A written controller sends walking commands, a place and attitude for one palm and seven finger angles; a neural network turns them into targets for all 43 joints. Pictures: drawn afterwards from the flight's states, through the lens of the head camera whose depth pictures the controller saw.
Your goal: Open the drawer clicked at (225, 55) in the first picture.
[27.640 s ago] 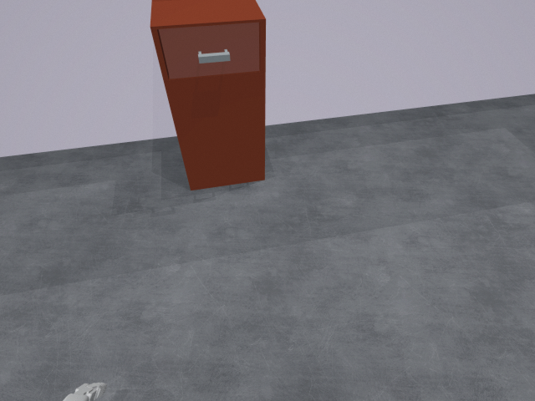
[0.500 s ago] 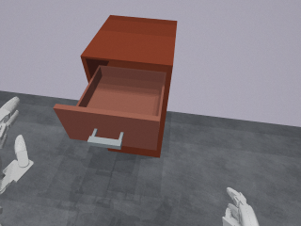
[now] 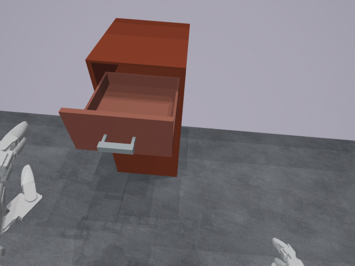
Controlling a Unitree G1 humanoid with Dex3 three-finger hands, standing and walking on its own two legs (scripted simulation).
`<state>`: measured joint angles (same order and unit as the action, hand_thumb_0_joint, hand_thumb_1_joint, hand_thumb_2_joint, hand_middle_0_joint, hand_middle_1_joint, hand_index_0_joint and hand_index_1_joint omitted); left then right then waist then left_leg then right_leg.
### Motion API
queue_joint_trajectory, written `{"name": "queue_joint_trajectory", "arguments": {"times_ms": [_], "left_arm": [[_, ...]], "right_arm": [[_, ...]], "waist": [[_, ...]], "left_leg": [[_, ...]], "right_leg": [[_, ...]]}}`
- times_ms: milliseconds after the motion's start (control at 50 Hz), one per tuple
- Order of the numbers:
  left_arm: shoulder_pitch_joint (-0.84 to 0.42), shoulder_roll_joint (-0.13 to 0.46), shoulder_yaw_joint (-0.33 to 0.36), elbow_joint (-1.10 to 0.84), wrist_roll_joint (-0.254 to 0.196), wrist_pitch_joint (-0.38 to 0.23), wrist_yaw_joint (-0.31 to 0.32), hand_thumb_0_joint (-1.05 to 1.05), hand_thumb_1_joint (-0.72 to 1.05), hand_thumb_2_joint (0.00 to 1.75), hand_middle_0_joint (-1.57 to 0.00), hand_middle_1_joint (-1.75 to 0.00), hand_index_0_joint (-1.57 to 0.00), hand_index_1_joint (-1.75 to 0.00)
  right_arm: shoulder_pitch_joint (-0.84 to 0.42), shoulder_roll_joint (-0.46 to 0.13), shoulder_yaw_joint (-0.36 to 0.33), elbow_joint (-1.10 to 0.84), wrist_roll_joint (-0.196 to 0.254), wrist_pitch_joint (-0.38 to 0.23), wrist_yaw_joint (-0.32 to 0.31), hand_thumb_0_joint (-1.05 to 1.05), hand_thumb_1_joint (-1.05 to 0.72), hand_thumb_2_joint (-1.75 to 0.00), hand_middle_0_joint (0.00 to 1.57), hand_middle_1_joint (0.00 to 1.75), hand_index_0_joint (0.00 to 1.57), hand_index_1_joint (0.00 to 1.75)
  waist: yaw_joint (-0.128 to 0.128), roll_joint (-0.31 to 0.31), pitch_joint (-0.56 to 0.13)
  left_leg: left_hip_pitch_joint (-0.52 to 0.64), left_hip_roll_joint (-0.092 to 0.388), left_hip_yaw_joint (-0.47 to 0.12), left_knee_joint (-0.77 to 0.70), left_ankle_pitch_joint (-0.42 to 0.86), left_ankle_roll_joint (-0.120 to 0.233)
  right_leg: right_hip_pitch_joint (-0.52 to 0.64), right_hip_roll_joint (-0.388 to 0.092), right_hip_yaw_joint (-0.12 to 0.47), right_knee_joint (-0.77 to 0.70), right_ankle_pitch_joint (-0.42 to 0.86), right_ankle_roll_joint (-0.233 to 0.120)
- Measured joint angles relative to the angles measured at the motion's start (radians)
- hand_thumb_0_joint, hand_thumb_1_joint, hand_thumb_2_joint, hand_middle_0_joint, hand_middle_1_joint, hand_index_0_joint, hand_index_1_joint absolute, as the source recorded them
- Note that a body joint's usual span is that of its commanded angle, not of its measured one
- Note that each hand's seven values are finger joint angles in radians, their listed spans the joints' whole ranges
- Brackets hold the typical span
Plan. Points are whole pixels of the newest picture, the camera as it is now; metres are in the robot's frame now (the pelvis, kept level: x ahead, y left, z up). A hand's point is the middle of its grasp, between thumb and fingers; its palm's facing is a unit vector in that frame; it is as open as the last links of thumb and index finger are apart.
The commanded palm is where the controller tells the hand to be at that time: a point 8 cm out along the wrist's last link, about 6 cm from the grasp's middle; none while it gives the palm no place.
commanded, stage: stop stepping back and stand still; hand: left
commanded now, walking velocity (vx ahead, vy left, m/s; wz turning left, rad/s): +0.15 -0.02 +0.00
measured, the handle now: (117, 143) +0.49 +0.20 -0.06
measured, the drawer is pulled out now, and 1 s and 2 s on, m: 0.29 0.29 0.29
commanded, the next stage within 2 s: let the arm hang, fingers relaxed in 0.40 s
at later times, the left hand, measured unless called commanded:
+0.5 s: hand (36, 201) +0.19 +0.22 +0.16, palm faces +0.32 -0.83 -0.46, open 7.4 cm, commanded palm none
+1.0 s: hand out of the picture -0.09 +0.20 -0.16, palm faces +0.01 -0.98 -0.21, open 7.2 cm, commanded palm none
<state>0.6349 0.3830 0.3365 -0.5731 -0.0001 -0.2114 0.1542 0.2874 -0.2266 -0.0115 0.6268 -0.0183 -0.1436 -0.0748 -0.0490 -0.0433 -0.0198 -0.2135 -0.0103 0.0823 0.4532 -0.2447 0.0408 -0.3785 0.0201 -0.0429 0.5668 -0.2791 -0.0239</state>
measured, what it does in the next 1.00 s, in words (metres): stands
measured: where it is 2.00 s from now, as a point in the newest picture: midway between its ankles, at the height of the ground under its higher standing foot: outside the picture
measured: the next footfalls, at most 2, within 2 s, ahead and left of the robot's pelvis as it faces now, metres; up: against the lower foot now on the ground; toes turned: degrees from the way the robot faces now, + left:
none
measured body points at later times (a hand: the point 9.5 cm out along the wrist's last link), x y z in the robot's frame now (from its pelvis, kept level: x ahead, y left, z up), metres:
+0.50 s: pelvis -0.01 +0.00 +0.00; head +0.01 +0.00 +0.45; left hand +0.17 +0.27 +0.19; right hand +0.15 -0.25 -0.08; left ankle +0.01 +0.11 -0.74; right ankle +0.00 -0.09 -0.74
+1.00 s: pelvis -0.02 +0.01 +0.01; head +0.01 +0.02 +0.46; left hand -0.09 +0.25 -0.15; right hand -0.06 -0.21 -0.15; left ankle +0.01 +0.11 -0.74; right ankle +0.00 -0.09 -0.74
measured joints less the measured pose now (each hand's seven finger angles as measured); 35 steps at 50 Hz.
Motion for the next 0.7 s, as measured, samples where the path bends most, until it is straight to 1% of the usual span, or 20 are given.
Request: {"name": "queue_joint_trajectory", "arguments": {"times_ms": [40, 80, 100, 140, 160, 180, 220, 260, 280, 300, 340, 380, 400, 440, 500, 520, 540, 600, 660, 700], "left_arm": [[0.018, 0.017, 0.011, -0.002, 0.004, -0.002, 0.005, 0.02, 0.88, 0.90, -0.21, -0.30, -0.22, -0.30], [0.036, 0.029, 0.023, 0.000, 0.002, -0.004, 0.011, 0.02, 0.88, 0.90, -0.21, -0.30, -0.22, -0.30], [0.042, 0.034, 0.029, 0.000, -0.001, -0.004, 0.013, 0.02, 0.88, 0.90, -0.21, -0.30, -0.22, -0.30], [0.046, 0.043, 0.048, 0.004, -0.008, -0.007, 0.010, 0.02, 0.88, 0.90, -0.21, -0.30, -0.22, -0.30], [0.041, 0.047, 0.059, 0.008, -0.011, -0.011, 0.006, 0.01, 0.88, 0.90, -0.21, -0.30, -0.22, -0.30], [0.025, 0.039, 0.060, 0.020, -0.011, -0.016, 0.001, 0.01, 0.88, 0.90, -0.21, -0.30, -0.22, -0.30], [-0.008, 0.019, 0.049, 0.041, -0.018, -0.016, -0.010, 0.01, 0.88, 0.90, -0.21, -0.30, -0.22, -0.30], [-0.024, -0.010, 0.033, 0.050, -0.023, -0.012, -0.016, 0.01, 0.88, 0.90, -0.21, -0.30, -0.22, -0.30], [-0.024, -0.024, 0.027, 0.049, -0.024, -0.009, -0.016, 0.01, 0.88, 0.90, -0.21, -0.30, -0.22, -0.30], [-0.021, -0.035, 0.021, 0.045, -0.023, -0.006, -0.015, 0.01, 0.88, 0.90, -0.21, -0.30, -0.22, -0.30], [-0.007, -0.047, 0.008, 0.029, -0.020, -0.002, -0.010, 0.01, 0.88, 0.90, -0.21, -0.30, -0.22, -0.30], [0.006, -0.048, -0.009, 0.004, -0.017, 0.002, -0.006, 0.01, 0.88, 0.90, -0.21, -0.30, -0.22, -0.30], [0.004, -0.042, -0.015, -0.007, -0.016, 0.002, -0.005, 0.01, 0.88, 0.90, -0.21, -0.30, -0.22, -0.30], [-0.007, -0.022, -0.016, -0.012, -0.017, 0.006, -0.006, 0.01, 0.88, 0.90, -0.21, -0.30, -0.22, -0.30], [-0.002, 0.002, 0.006, -0.010, -0.021, 0.013, -0.007, 0.01, 0.88, 0.90, -0.21, -0.30, -0.22, -0.30], [-0.031, 0.012, -0.006, 0.042, 0.001, 0.001, -0.022, 0.01, 0.88, 0.90, -0.21, -0.30, -0.22, -0.30], [-0.087, 0.018, -0.039, 0.140, 0.019, 0.012, -0.049, 0.01, 0.89, 0.90, -0.21, -0.30, -0.21, -0.30], [-0.265, -0.018, -0.156, 0.551, 0.038, 0.127, -0.111, 0.00, 0.89, 0.90, -0.20, -0.30, -0.21, -0.30], [-0.370, -0.078, -0.233, 0.955, 0.040, 0.235, -0.130, 0.00, 0.90, 0.90, -0.20, -0.30, -0.20, -0.30], [-0.392, -0.118, -0.276, 1.160, 0.036, 0.274, -0.136, 0.01, 0.90, 0.90, -0.20, -0.30, -0.20, -0.30]], "right_arm": [[0.003, 0.003, -0.007, 0.002, -0.005, -0.001, -0.001, 0.01, -0.90, -0.90, 0.20, 0.30, 0.21, 0.30], [0.006, 0.005, -0.010, 0.007, -0.007, -0.005, -0.002, 0.01, -0.90, -0.90, 0.20, 0.30, 0.20, 0.30], [0.007, 0.007, -0.008, 0.009, -0.005, -0.005, -0.003, 0.01, -0.90, -0.90, 0.20, 0.30, 0.20, 0.30], [0.001, 0.008, -0.002, 0.013, 0.004, 0.000, -0.002, 0.01, -0.90, -0.90, 0.20, 0.30, 0.20, 0.30], [-0.008, 0.010, 0.002, 0.016, 0.008, 0.004, -0.001, 0.01, -0.90, -0.90, 0.20, 0.30, 0.20, 0.30], [-0.023, 0.008, 0.002, 0.025, 0.012, 0.011, 0.002, 0.01, -0.90, -0.90, 0.20, 0.30, 0.20, 0.30], [-0.044, 0.010, -0.003, 0.043, 0.024, 0.027, 0.012, 0.01, -0.90, -0.90, 0.20, 0.30, 0.20, 0.30], [-0.055, 0.017, -0.007, 0.053, 0.029, 0.041, 0.023, 0.01, -0.90, -0.90, 0.20, 0.30, 0.20, 0.30], [-0.057, 0.022, -0.005, 0.052, 0.029, 0.046, 0.026, 0.01, -0.90, -0.90, 0.20, 0.30, 0.20, 0.30], [-0.058, 0.026, -0.001, 0.047, 0.027, 0.049, 0.027, 0.01, -0.90, -0.90, 0.20, 0.30, 0.21, 0.30], [-0.057, 0.031, 0.011, 0.031, 0.022, 0.045, 0.022, 0.01, -0.90, -0.90, 0.20, 0.30, 0.21, 0.30], [-0.050, 0.023, 0.016, 0.003, 0.019, 0.030, 0.014, 0.01, -0.90, -0.90, 0.20, 0.30, 0.21, 0.30], [-0.053, 0.018, 0.014, -0.007, 0.017, 0.024, 0.009, 0.01, -0.90, -0.90, 0.21, 0.30, 0.21, 0.30], [-0.066, 0.022, 0.011, -0.010, 0.022, 0.026, 0.004, 0.01, -0.90, -0.90, 0.20, 0.30, 0.21, 0.30], [-0.080, 0.028, 0.016, -0.018, 0.027, 0.027, 0.005, 0.01, -0.90, -0.90, 0.20, 0.30, 0.21, 0.30], [-0.084, 0.020, 0.008, -0.001, 0.024, 0.007, 0.024, 0.01, -0.90, -0.90, 0.20, 0.30, 0.20, 0.30], [-0.092, 0.005, -0.001, 0.025, 0.021, 0.005, 0.044, 0.01, -0.90, -0.90, 0.20, 0.30, 0.20, 0.30], [-0.123, -0.031, -0.005, 0.112, 0.013, 0.065, 0.072, 0.01, -0.90, -0.90, 0.20, 0.30, 0.20, 0.30], [-0.129, -0.026, 0.009, 0.169, 0.004, 0.121, 0.076, 0.01, -0.90, -0.90, 0.20, 0.30, 0.20, 0.30], [-0.120, -0.009, 0.020, 0.198, -0.002, 0.141, 0.075, 0.01, -0.90, -0.90, 0.20, 0.30, 0.20, 0.30]], "waist": [[-0.009, 0.000, -0.004], [-0.016, 0.014, -0.011], [-0.014, 0.023, -0.013], [-0.005, 0.036, -0.012], [0.004, 0.039, -0.008], [0.010, 0.060, 0.003], [0.019, 0.079, 0.012], [0.032, 0.067, 0.014], [0.036, 0.055, 0.013], [0.038, 0.041, 0.012], [0.035, 0.021, 0.010], [0.031, 0.032, 0.013], [0.028, 0.040, 0.021], [0.033, 0.027, 0.038], [0.033, 0.018, 0.039], [0.034, 0.029, 0.028], [0.040, 0.043, 0.016], [0.052, 0.082, -0.014], [0.038, 0.075, -0.005], [0.027, 0.056, 0.018]], "left_leg": [[-0.002, -0.002, 0.000, 0.007, 0.001, -0.008], [-0.008, 0.004, -0.008, 0.011, -0.007, -0.013], [-0.013, 0.008, -0.011, 0.018, -0.010, -0.016], [-0.032, 0.015, -0.011, 0.050, -0.024, -0.022], [-0.047, 0.018, -0.008, 0.079, -0.037, -0.026], [-0.060, 0.035, -0.013, 0.113, -0.053, -0.028], [-0.099, 0.036, -0.039, 0.206, -0.123, -0.026], [-0.134, 0.018, -0.047, 0.313, -0.154, -0.027], [-0.139, 0.012, -0.042, 0.325, -0.158, -0.027], [-0.134, 0.010, -0.034, 0.305, -0.152, -0.026], [-0.095, 0.012, -0.018, 0.186, -0.106, -0.021], [-0.038, 0.033, -0.025, 0.032, -0.050, -0.010], [-0.031, 0.043, -0.031, 0.001, 0.018, -0.020], [-0.030, 0.038, -0.026, 0.014, 0.038, -0.037], [-0.027, 0.034, -0.018, 0.014, 0.019, -0.041], [-0.047, 0.033, -0.024, 0.028, 0.014, -0.039], [-0.071, 0.029, -0.030, 0.051, 0.006, -0.036], [-0.111, 0.018, -0.039, 0.110, -0.019, -0.027], [-0.094, 0.008, -0.039, 0.126, -0.030, -0.021], [-0.069, 0.007, -0.034, 0.113, -0.025, -0.021]], "right_leg": [[-0.026, 0.000, 0.002, 0.138, -0.090, 0.016], [-0.016, 0.000, -0.013, 0.187, -0.132, 0.023], [0.005, -0.002, -0.025, 0.161, -0.134, 0.025], [0.073, -0.008, -0.042, 0.035, -0.080, 0.026], [0.104, -0.011, -0.043, -0.034, -0.015, 0.016], [0.110, 0.004, -0.052, -0.050, 0.025, -0.008], [0.107, 0.018, -0.061, -0.049, 0.032, -0.041], [0.116, 0.014, -0.051, -0.071, 0.036, -0.052], [0.122, 0.009, -0.044, -0.085, 0.043, -0.052], [0.125, 0.003, -0.036, -0.098, 0.050, -0.051], [0.133, -0.005, -0.028, -0.117, 0.061, -0.045], [0.134, 0.007, -0.037, -0.114, 0.059, -0.039], [0.131, 0.013, -0.044, -0.101, 0.052, -0.036], [0.132, 0.005, -0.040, -0.085, 0.041, -0.028], [0.135, 0.002, -0.031, -0.092, 0.043, -0.025], [0.120, 0.000, -0.037, -0.083, 0.043, -0.021], [0.101, -0.005, -0.043, -0.064, 0.036, -0.018], [0.067, -0.020, -0.053, -0.008, 0.006, -0.016], [0.079, -0.031, -0.052, 0.020, -0.013, -0.014], [0.099, -0.032, -0.047, 0.013, -0.010, -0.011]]}}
